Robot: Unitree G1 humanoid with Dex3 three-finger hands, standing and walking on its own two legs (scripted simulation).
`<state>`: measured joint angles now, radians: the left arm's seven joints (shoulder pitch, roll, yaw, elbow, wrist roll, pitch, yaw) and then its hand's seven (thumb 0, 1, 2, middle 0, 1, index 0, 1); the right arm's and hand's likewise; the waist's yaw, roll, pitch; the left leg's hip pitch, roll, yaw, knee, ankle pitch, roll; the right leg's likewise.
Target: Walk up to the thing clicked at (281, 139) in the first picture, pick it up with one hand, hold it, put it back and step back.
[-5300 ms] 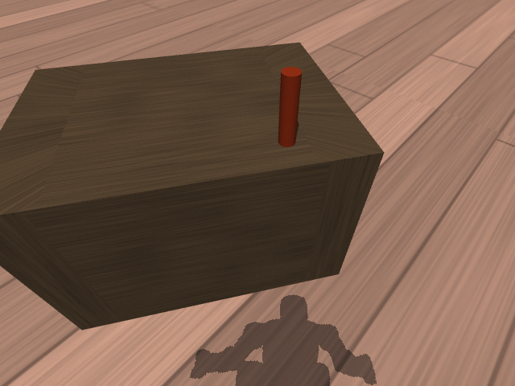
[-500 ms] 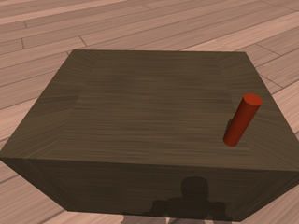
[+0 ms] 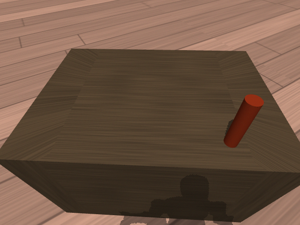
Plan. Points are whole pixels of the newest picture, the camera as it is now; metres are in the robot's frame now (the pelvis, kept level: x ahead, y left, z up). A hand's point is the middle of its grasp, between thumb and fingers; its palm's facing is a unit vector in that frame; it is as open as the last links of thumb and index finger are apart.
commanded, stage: stand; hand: right
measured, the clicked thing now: (240, 123) +0.43 -0.26 +0.02
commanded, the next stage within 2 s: rise first in 0.18 s
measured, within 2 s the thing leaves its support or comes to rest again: neither
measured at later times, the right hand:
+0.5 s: hand out of the picture +0.16 -0.24 -0.14, palm faces +0.18 +0.93 -0.31, open 10.5 cm
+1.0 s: hand (264, 219) +0.17 -0.25 -0.03, palm faces +0.32 +0.88 -0.36, open 17.4 cm
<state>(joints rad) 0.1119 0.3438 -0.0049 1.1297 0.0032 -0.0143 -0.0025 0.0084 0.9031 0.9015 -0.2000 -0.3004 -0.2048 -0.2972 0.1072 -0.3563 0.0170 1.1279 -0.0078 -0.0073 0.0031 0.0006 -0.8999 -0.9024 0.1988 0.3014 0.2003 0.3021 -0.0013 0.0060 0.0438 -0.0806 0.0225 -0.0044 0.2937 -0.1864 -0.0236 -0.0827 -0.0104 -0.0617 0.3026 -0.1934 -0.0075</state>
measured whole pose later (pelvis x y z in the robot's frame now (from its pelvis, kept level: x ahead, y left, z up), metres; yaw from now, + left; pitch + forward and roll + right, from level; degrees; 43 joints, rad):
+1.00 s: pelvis +0.00 +0.02 -0.01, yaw -2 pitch -1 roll +0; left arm 0.24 0.23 0.08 0.62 -0.04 -0.06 0.08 0.00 -0.47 0.03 -0.06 -0.06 -0.07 -0.04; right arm 0.35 -0.30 -0.18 0.25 0.06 -0.06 -0.06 -0.01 0.52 -0.06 0.04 0.06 0.05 0.06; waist -0.04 -0.03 0.00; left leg -0.14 0.02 0.04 0.42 -0.26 0.00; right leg -0.15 -0.02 -0.01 0.40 -0.23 0.01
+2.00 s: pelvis -0.01 +0.02 -0.01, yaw -3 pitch -3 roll +0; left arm 0.23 0.22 0.16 0.67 -0.03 -0.11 0.06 -0.01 -0.55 0.07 -0.06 -0.06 -0.06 -0.06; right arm 0.46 -0.32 -0.27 -0.07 0.05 -0.22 -0.02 -0.02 0.52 -0.06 0.05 0.06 0.06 0.06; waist -0.05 -0.04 0.04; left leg -0.12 0.02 0.05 0.41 -0.24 0.00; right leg -0.13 -0.01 -0.01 0.39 -0.21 0.01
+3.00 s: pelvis -0.02 +0.01 -0.01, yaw -3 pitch +2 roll +1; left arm 0.24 0.24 -0.02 0.68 -0.03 -0.18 0.17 -0.01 -0.53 0.05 -0.06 -0.05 -0.07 -0.05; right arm -0.18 -0.56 -0.58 0.68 0.33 -0.20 0.51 -0.02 0.57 -0.07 0.02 0.06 0.03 0.06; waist -0.01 0.00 -0.02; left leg -0.28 0.02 0.04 0.49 -0.25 -0.01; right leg -0.31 -0.02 -0.01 0.53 -0.25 0.00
